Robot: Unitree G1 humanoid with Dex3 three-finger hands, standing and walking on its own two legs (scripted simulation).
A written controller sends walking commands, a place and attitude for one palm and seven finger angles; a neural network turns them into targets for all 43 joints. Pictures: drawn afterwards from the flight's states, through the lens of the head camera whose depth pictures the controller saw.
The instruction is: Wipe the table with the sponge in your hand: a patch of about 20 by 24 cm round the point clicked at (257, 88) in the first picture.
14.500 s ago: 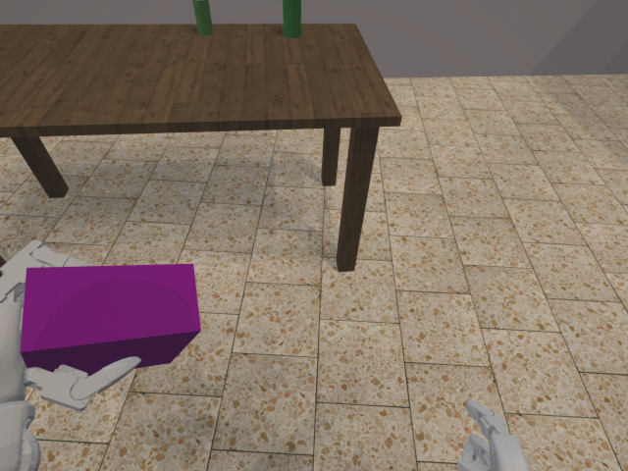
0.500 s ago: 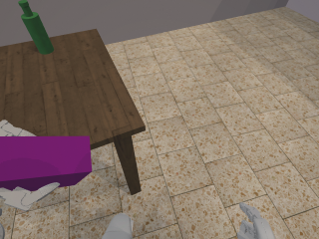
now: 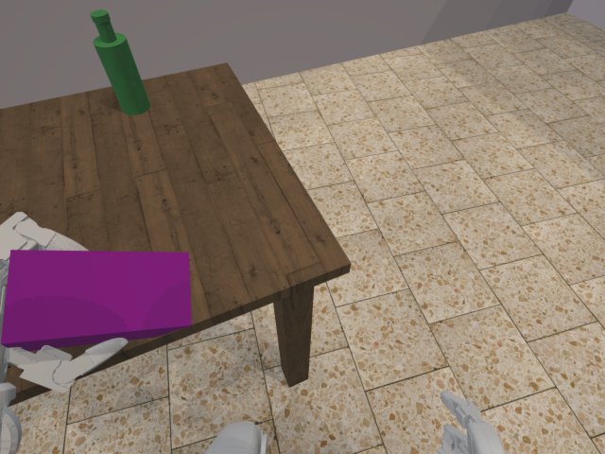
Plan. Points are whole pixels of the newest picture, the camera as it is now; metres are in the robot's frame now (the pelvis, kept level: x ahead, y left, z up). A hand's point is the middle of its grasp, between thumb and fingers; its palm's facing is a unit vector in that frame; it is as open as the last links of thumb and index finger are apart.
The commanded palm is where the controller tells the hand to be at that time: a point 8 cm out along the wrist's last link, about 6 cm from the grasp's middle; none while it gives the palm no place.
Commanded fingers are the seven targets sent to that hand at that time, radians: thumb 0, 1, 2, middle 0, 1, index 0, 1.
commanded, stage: shuffle to correct the standing spot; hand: left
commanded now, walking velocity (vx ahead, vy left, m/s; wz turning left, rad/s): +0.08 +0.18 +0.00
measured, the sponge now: (125, 302) +0.23 +0.20 +0.15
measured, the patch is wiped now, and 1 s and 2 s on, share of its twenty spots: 0.00 0.00 0.00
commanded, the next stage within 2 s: come to a stop and stand still in 0.10 s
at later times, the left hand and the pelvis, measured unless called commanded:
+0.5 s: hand out of the picture +0.25 +0.36 +0.18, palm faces +0.41 -0.82 -0.40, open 10.7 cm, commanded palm +0.20 +0.38 +0.19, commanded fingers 0.00 0.10 1.30 -1.20 -1.60 -1.20 -1.60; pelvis +0.04 +0.11 +0.00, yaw -1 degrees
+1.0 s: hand out of the picture +0.22 +0.34 +0.16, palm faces +0.42 -0.82 -0.38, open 10.7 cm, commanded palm +0.17 +0.37 +0.19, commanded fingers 0.00 0.10 1.30 -1.20 -1.60 -1.20 -1.60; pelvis +0.01 +0.09 +0.01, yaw +0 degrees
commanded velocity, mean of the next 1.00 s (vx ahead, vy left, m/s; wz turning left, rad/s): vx -0.02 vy -0.04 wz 0.00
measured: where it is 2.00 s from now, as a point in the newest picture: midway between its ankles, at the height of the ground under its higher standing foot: outside the picture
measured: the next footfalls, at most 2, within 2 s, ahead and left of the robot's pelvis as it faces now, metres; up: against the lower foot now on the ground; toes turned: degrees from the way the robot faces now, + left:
left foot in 0.10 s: +0.08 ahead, +0.21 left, +0.00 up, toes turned -1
right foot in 0.30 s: +0.04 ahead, +0.00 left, +0.00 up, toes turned +0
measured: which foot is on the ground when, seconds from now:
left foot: up 0.00-0.08, down 0.10-1.00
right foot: down 0.00-0.12, up 0.14-0.28, down 0.30-1.00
